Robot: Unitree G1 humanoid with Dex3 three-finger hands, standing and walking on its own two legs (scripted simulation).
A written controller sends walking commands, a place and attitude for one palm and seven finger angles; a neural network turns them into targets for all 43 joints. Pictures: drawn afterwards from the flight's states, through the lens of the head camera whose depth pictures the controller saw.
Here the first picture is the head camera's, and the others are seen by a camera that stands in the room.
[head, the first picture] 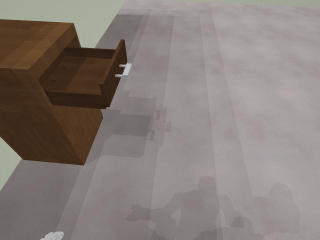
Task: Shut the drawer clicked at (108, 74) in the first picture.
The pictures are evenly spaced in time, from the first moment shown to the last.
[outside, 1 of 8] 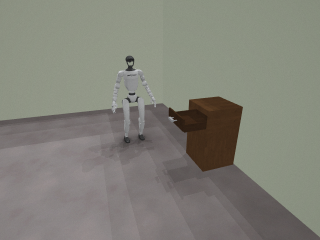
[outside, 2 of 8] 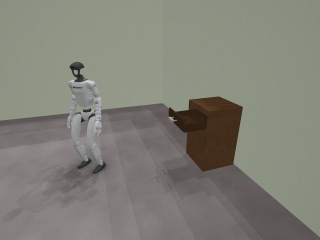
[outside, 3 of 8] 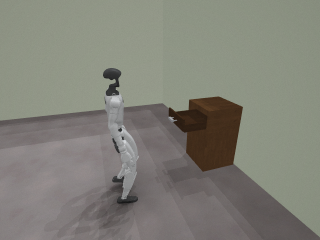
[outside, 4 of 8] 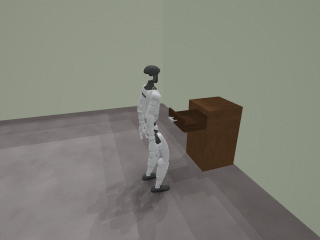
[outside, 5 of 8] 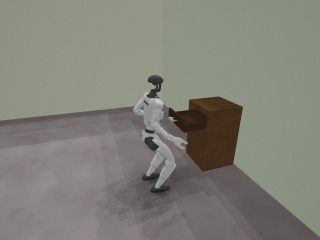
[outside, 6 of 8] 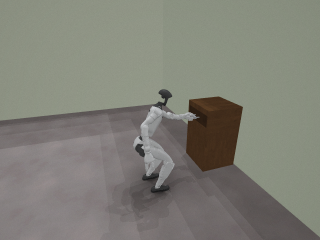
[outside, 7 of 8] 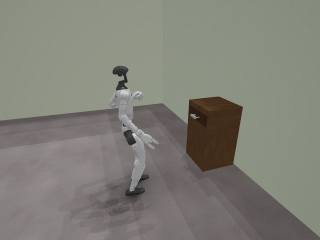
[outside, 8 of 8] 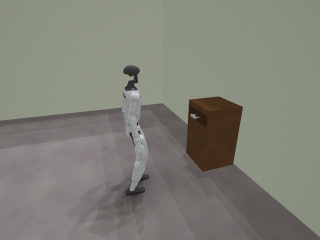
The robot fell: no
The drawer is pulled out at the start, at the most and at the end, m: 0.29 0.29 0.00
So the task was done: yes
